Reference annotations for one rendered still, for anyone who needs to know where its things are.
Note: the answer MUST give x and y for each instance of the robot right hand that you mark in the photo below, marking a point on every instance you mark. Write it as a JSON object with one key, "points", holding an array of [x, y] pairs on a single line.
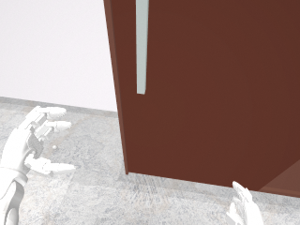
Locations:
{"points": [[249, 211]]}

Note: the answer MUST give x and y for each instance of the left robot forearm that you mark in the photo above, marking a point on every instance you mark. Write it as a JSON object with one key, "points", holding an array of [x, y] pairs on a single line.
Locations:
{"points": [[12, 184]]}

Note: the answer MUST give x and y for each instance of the handle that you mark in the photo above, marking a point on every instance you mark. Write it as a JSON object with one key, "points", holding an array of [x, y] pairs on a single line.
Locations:
{"points": [[142, 9]]}

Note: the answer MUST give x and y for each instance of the wardrobe door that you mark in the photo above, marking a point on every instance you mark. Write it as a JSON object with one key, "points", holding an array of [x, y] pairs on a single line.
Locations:
{"points": [[288, 180], [222, 90]]}

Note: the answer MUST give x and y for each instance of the robot left hand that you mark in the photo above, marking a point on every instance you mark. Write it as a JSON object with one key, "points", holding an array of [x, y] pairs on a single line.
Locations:
{"points": [[17, 153]]}

